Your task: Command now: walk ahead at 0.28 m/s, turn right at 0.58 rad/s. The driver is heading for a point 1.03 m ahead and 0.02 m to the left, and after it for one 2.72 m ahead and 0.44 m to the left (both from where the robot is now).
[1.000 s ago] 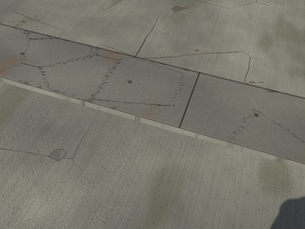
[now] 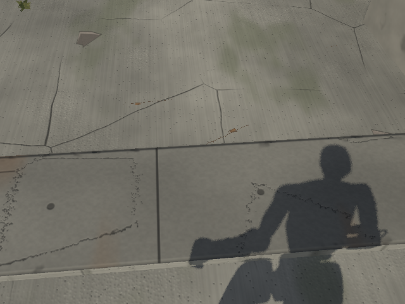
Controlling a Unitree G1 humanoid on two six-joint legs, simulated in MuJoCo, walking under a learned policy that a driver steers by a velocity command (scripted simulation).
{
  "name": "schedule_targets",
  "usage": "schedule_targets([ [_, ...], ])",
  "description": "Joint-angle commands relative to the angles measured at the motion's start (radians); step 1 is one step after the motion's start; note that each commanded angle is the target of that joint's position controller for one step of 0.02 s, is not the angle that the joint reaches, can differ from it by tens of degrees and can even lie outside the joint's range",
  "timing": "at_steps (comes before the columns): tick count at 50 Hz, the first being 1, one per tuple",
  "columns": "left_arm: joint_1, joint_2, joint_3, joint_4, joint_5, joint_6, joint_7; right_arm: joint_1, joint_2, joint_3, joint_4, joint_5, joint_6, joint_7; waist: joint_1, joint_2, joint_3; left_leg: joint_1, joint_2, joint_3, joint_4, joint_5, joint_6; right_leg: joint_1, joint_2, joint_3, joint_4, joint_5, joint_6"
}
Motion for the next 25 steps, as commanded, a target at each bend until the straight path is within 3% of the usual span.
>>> schedule_targets([
  [1,-0.016,0.115,0.011,-0.130,0.000,-0.049,-0.012,0.168,-0.204,-0.063,-0.036,-0.012,-0.022,-0.002,-0.056,0.255,-0.089,0.467,0.449,-0.616,-0.272,-0.325,0.266,-0.480,-0.097,-0.012,0.356,-0.165,0.017],
  [2,-0.033,0.141,0.022,-0.115,0.000,-0.049,-0.017,0.147,-0.153,-0.051,-0.046,0.002,-0.021,-0.005,-0.066,0.184,-0.051,0.428,0.389,-0.492,-0.263,-0.352,0.234,-0.482,-0.123,-0.032,0.399,-0.090,0.035],
  [4,-0.029,0.104,0.020,-0.103,0.005,-0.046,-0.023,0.129,-0.133,-0.042,-0.047,0.011,-0.014,-0.005,-0.056,0.153,-0.005,0.361,0.310,-0.361,-0.290,-0.324,0.187,-0.472,-0.153,-0.061,0.420,0.015,0.058],
  [6,-0.038,0.052,0.005,-0.104,0.001,-0.056,-0.035,0.152,-0.127,-0.038,-0.034,0.003,-0.023,0.001,-0.059,0.157,0.020,0.288,0.265,-0.250,-0.336,-0.205,0.188,-0.416,-0.166,-0.104,0.385,0.111,0.063],
  [11,-0.145,-0.001,-0.022,-0.146,0.004,-0.080,-0.047,0.181,-0.167,-0.050,-0.018,0.023,-0.027,0.014,-0.088,0.166,0.014,0.236,0.232,-0.088,-0.354,-0.025,0.192,-0.257,-0.187,-0.194,0.075,0.240,0.070],
  [14,-0.180,0.017,-0.020,-0.160,-0.007,-0.085,-0.055,0.225,-0.196,-0.057,-0.003,0.032,-0.021,0.025,-0.104,0.183,0.016,0.231,0.254,-0.072,-0.330,-0.009,0.194,-0.160,-0.166,-0.221,-0.047,0.233,0.065],
  [16,-0.174,0.033,-0.015,-0.166,-0.013,-0.089,-0.060,0.233,-0.204,-0.057,0.004,0.043,-0.013,0.030,-0.088,0.188,0.022,0.234,0.282,-0.088,-0.304,-0.023,0.187,-0.097,-0.158,-0.229,-0.118,0.233,0.041],
  [18,-0.086,0.055,-0.001,-0.137,-0.009,-0.088,-0.057,0.230,-0.192,-0.050,0.009,0.047,-0.006,0.029,-0.030,0.162,-0.003,0.194,0.269,-0.065,-0.222,0.038,0.154,0.086,-0.129,-0.252,-0.209,0.263,0.007],
  [19,0.025,0.093,0.020,-0.109,-0.008,-0.085,-0.047,0.228,-0.163,-0.038,0.012,0.038,-0.009,0.029,0.027,0.135,-0.056,0.146,0.227,-0.015,-0.089,0.137,0.123,0.250,-0.137,-0.226,-0.224,0.258,-0.020],
  [20,0.195,0.165,0.041,-0.086,0.009,-0.083,-0.034,0.206,-0.094,-0.010,-0.016,0.015,-0.016,0.029,0.101,-0.016,-0.181,-0.012,0.155,0.074,0.240,0.024,0.064,0.491,-0.336,0.010,-0.250,0.240,-0.087],
  [21,0.259,0.266,0.061,-0.072,0.016,-0.077,-0.037,0.243,-0.036,0.008,-0.063,0.019,-0.041,0.023,0.078,-0.303,-0.230,-0.364,0.029,0.099,0.555,-0.369,0.020,0.673,-0.533,0.432,-0.376,0.074,-0.237],
  [22,0.258,0.187,0.040,-0.070,0.007,-0.086,-0.046,0.204,-0.141,-0.017,-0.056,0.035,-0.054,0.023,0.100,-0.182,-0.179,-0.467,0.072,0.001,0.708,-0.388,0.026,0.625,-0.526,0.480,-0.412,-0.003,-0.248],
  [23,0.203,0.138,0.022,-0.075,0.004,-0.091,-0.050,0.170,-0.165,-0.025,-0.065,0.045,-0.057,0.029,0.070,-0.148,-0.095,-0.506,0.115,0.000,0.729,-0.293,0.047,0.550,-0.491,0.356,-0.412,0.035,-0.214],
  [24,0.145,0.107,0.011,-0.086,0.008,-0.093,-0.054,0.154,-0.151,-0.022,-0.056,0.036,-0.054,0.028,0.045,-0.090,-0.054,-0.469,0.146,0.010,0.701,-0.206,0.051,0.456,-0.439,0.250,-0.429,0.116,-0.195],
  [25,0.097,0.085,0.004,-0.092,0.012,-0.092,-0.058,0.145,-0.141,-0.022,-0.055,0.021,-0.049,0.029,0.020,-0.070,-0.015,-0.438,0.163,0.010,0.651,-0.151,0.044,0.376,-0.407,0.184,-0.456,0.203,-0.187],
])
Velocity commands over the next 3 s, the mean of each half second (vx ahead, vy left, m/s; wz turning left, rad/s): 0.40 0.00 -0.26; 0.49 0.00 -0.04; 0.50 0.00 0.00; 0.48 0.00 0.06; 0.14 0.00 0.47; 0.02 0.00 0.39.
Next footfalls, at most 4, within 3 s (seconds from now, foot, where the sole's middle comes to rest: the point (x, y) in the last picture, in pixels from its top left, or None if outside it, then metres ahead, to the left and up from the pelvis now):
0.38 right None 0.23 -0.17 -0.77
0.80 left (197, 275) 0.56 0.05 -0.74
1.24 right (265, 292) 0.53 -0.17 -0.77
1.66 left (205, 202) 0.83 0.03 -0.73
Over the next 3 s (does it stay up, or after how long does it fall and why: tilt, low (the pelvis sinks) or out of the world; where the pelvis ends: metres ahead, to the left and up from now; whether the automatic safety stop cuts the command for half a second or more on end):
stays up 0.89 -0.05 0.04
